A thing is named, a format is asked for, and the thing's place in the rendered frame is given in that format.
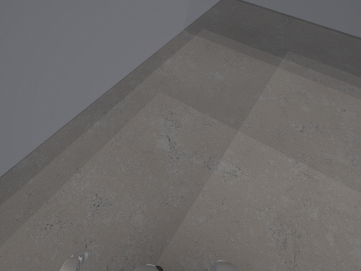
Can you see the robot left hand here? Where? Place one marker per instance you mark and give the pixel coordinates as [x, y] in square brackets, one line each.
[77, 259]

